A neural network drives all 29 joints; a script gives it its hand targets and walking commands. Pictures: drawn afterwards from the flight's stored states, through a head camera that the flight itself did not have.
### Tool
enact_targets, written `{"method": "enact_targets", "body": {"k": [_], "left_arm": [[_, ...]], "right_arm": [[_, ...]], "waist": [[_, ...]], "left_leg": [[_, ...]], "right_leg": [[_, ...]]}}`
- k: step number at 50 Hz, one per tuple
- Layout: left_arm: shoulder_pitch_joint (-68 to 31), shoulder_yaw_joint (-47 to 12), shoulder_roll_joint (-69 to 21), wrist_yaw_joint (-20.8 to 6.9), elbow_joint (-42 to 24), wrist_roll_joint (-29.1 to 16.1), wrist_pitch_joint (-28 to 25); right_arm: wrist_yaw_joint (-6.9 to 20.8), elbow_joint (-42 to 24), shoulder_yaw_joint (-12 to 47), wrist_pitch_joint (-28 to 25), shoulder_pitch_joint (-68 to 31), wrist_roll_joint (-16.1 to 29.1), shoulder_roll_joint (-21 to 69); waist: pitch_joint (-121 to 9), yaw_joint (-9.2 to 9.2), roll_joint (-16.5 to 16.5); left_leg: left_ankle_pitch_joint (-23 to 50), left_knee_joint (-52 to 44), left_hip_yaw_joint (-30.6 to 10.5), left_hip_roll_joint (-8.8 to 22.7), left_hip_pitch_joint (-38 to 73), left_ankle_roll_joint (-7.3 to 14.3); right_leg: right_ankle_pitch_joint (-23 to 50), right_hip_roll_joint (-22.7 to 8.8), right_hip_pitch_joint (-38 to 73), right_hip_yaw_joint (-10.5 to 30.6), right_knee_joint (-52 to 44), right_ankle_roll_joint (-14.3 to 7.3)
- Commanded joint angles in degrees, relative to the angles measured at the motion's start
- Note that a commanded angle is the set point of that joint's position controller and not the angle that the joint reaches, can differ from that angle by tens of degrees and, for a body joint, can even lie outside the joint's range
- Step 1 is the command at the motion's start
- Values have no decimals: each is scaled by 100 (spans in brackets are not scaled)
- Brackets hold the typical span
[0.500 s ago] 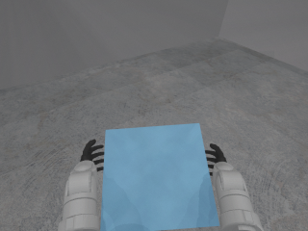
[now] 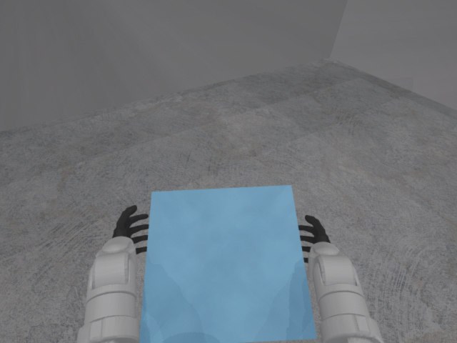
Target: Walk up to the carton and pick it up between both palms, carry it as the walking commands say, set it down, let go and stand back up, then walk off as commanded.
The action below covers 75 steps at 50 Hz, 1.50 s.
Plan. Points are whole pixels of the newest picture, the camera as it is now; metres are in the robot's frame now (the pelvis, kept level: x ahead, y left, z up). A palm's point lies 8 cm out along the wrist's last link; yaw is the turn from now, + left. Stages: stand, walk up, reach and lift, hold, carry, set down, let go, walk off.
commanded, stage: reach and lift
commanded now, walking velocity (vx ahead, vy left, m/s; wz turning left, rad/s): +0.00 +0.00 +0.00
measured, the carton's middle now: (225, 264) +0.31 +0.00 -0.06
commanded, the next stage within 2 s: hold in 0.02 s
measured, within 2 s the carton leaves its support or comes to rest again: neither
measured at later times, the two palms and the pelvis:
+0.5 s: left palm (123, 249) +0.28 +0.19 +0.03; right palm (322, 253) +0.28 -0.17 +0.04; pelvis -0.01 -0.01 +0.00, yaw +0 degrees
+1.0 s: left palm (142, 264) +0.25 +0.15 +0.04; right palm (353, 283) +0.22 -0.21 +0.03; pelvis -0.06 -0.01 -0.04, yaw -3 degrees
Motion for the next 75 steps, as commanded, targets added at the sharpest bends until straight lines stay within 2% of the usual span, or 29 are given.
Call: {"method": "enact_targets", "body": {"k": [1, 11, 18, 24, 25, 26, 27, 30, 37, 41, 44, 47, 49, 51, 53, 55, 56, 57, 58, 59, 62, 64, 65, 66, 67, 68, 70, 72, 75], "left_arm": [[-2489, -3852, -5563, -1953, -648, -1556, 37], [-2620, -4038, -5084, -2029, -863, -1633, -134], [-3269, -3825, -5062, -2186, -96, -1582, -236], [-3237, -3584, -5226, -2224, 227, -1477, -170], [-3189, -4129, -5591, -2007, -272, -1701, -77], [-3066, -4219, -5612, -1876, -503, -1807, 42], [-3190, -4365, -5685, -1783, -656, -1939, 173], [-2923, -4633, -5713, -1712, -1112, -2336, 508], [-3069, -5140, -5355, -1600, -2185, -3086, 1263], [-3674, -5291, -5048, -1410, -2882, -3468, 1708], [-3982, -5279, -4801, -1200, -3117, -3595, 2058], [-3880, -5128, -4716, -1061, -3141, -3544, 2427], [-4020, -5076, -4814, -1023, -3136, -3550, 2632], [-4086, -5026, -5010, -1033, -2895, -3570, 2807], [-4004, -4991, -5286, -1111, -2749, -3656, 2895], [-4439, -4936, -5419, -1185, -2458, -3795, 2914], [-4593, -4915, -5419, -1205, -2335, -3822, 2914], [-4821, -4924, -5427, -1206, -2241, -3892, 2911], [-5126, -4870, -5444, -1190, -2074, -3925, 2920], [-4593, -4704, -5490, -1171, -1834, -3774, 2999], [-5169, -4637, -5409, -1091, -2017, -3852, 2993], [-5212, -4570, -5417, -1021, -2201, -3790, 3002], [-5496, -4539, -5302, -995, -2304, -3808, 2981], [-5510, -4442, -5264, -999, -2318, -3818, 2994], [-5654, -4487, -5308, -1017, -2264, -3854, 2994], [-5328, -4545, -5485, -1064, -2268, -3841, 3015], [-5588, -4547, -5645, -1147, -2002, -3984, 2996], [-5751, -4723, -5899, -1205, -2165, -4117, 2960], [-5621, -4815, -6055, -1220, -2093, -4186, 2962]], "right_arm": [[2620, -1847, 3173, -520, -3684, 1719, 4562], [2526, -2089, 3601, -543, -4004, 1798, 5001], [2590, -1256, 3158, -596, -4391, 1617, 5059], [2650, -879, 2769, -582, -4288, 1470, 4882], [2630, -1860, 3443, -513, -4362, 1782, 5192], [2587, -1983, 3448, -405, -4175, 1865, 5099], [2556, -2185, 3574, -331, -4247, 2021, 5055], [2413, -2837, 3730, 73, -3888, 2252, 4851], [2060, -4150, 4335, 981, -4128, 2775, 4504], [1934, -4646, 4564, 1501, -4767, 3276, 4524], [1866, -4671, 4575, 1883, -5196, 3600, 4461], [1859, -4282, 4421, 2243, -4979, 3734, 4570], [1870, -4044, 4290, 2416, -4992, 3796, 4614], [1874, -3744, 4067, 2569, -4915, 3709, 4724], [1883, -3680, 3902, 2660, -4746, 3578, 4799], [1841, -3819, 3876, 2687, -5316, 3555, 4706], [1817, -3945, 3908, 2708, -5631, 3581, 4698], [1789, -4155, 4017, 2711, -6174, 3648, 4718], [1767, -4237, 4098, 2717, -6674, 3726, 4768], [1779, -4040, 3999, 2774, -6286, 3711, 4856], [1765, -3935, 3965, 2722, -6796, 3891, 4976], [1747, -3643, 3812, 2761, -6451, 3851, 5111], [1736, -3540, 3728, 2752, -6529, 3869, 5009], [1717, -3343, 3564, 2760, -6361, 3834, 4961], [1687, -3193, 3481, 2768, -6252, 3759, 5014], [1667, -3229, 3432, 2783, -5797, 3622, 5128], [1658, -3429, 3316, 2722, -6170, 3475, 4923], [1620, -3831, 3316, 2680, -6240, 3344, 4842], [1603, -4047, 3358, 2671, -6193, 3304, 4938]], "waist": [[-1935, -96, 584], [-1723, 131, -140], [-1357, 41, 114], [-1389, -74, 456], [-1254, 97, 1100], [-1600, 56, 1304], [-1763, -140, 1085], [-2231, -30, 1495], [-2377, -108, 102], [-2275, -94, -626], [-2213, -94, -752], [-2232, -88, -199], [-2378, -64, 842], [-2382, -35, 1876], [-2258, 5, 1617], [-2239, 27, 790], [-2009, 51, -347], [-1837, 63, -1215], [-1739, 40, -1033], [-1577, 41, -693], [-1910, 15, -731], [-2410, -97, -863], [-2638, -159, -369], [-2758, -114, 1185], [-2940, -104, 1647], [-3168, -116, 1333], [-2783, -117, 1052], [-2668, -136, 1563], [-2816, -113, 2068]], "left_leg": [[2600, 343, 567, -888, 2422, -48], [1135, 269, 813, -1092, 1958, 222], [148, 291, 863, -1037, 1615, 214], [525, 286, 816, -988, 1695, 79], [2653, 1308, 27, 529, 225, 154], [2967, 1384, -59, 441, 165, 218], [2954, 1360, -56, 540, 300, 270], [2579, 1577, -122, 608, 389, 356], [1909, 2262, 243, 527, -266, 228], [431, 2693, 561, 273, -959, 87], [-841, 2688, 841, -14, -1051, 76], [-653, 2406, 718, 95, -781, 122], [-254, 1811, -115, 827, -725, 281], [-971, 1025, -843, 1457, -798, 598], [-1266, 1175, -403, 1244, -1179, 508], [-1762, 1857, 325, 792, -1701, 205], [-2062, 2912, 1045, 207, -2325, -26], [-2409, 3928, 1104, -88, -2808, -104], [-2358, 4154, 690, 43, -2592, -49], [-2138, 4120, 717, 21, -2271, -79], [-1967, 3200, 984, -132, -1538, -85], [-1248, 1674, 1050, -91, -581, 54], [-716, 1214, 252, 627, 278, 223], [1613, 1322, -1328, 2107, 1077, 704], [2994, 1672, -1594, 2719, 1483, 1357], [3014, 1780, -1174, 2722, 1223, 1566], [1914, 1596, -364, 2100, 384, 1223], [1589, 1609, 254, 1822, 314, 972], [1831, 2019, 682, 1739, 590, 775]], "right_leg": [[1913, 1098, -884, -677, -247, -205], [1623, 964, -936, -579, -191, -6], [307, 887, -1288, -550, -270, -117], [543, 948, -1130, -614, -295, -232], [28, -253, -833, -1060, 1652, -43], [-178, -63, -832, -901, 1823, -17], [-376, 88, -972, -911, 1709, 18], [-595, -18, -1367, -1044, 1601, 38], [685, -249, -1446, -658, 2152, -72], [1336, -659, -1616, 1, 2225, -282], [775, -747, -2104, 221, 2101, -408], [-159, -474, -2554, 87, 2250, -360], [-846, 72, -2673, -438, 2991, -210], [-1760, 573, -2677, -902, 3669, -113], [-1301, 511, -2243, -802, 2976, -185], [-855, 212, -1750, -172, 2148, -287], [-1090, -643, -1724, 1162, 1286, -538], [-926, -1435, -1904, 2351, 984, -832], [-1232, -1467, -2329, 2310, 919, -955], [-1463, -1276, -2693, 1960, 899, -863], [692, -707, -2435, 952, 1649, -604], [1591, -394, -2226, 409, 2536, -519], [909, -120, -2748, 186, 3179, -349], [-1136, 432, -3899, -383, 4106, -9], [-2265, 355, -4432, -500, 5146, 42], [-2246, -6, -4142, -472, 5063, -25], [-1637, 99, -3661, -826, 4833, -106], [-1303, 179, -3441, -948, 4332, -78], [-1110, 261, -2859, -931, 2835, -111]]}}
